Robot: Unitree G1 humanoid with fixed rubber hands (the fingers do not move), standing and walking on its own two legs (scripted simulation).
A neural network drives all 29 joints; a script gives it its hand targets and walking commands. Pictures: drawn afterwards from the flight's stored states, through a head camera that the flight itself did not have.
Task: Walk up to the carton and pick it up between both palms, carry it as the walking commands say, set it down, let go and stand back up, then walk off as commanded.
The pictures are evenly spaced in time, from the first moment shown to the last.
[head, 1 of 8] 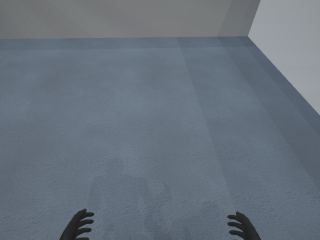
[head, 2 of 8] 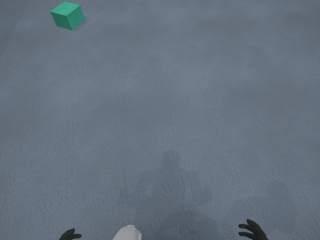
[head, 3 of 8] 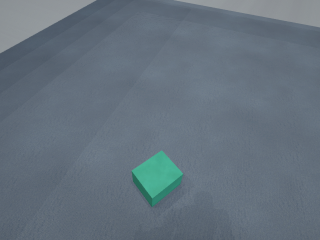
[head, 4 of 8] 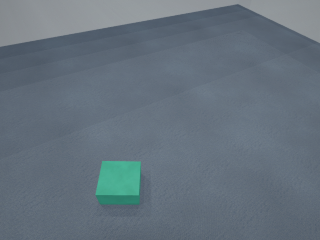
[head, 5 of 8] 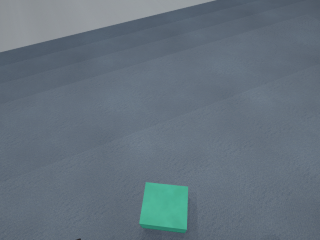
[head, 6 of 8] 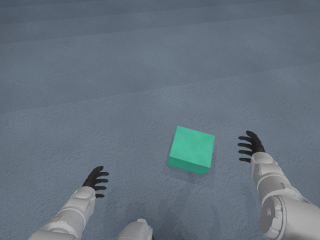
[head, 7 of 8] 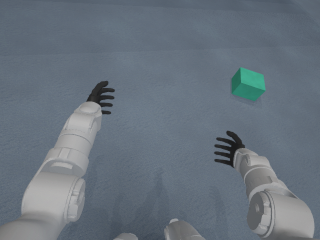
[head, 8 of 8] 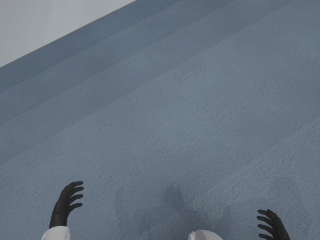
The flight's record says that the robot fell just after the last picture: yes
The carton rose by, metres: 0.00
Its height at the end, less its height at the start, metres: +0.00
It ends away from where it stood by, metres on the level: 0.00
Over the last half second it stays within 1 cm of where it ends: yes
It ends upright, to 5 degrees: yes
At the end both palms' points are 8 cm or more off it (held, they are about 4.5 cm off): yes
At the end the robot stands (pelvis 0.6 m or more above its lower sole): yes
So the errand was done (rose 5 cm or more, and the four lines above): no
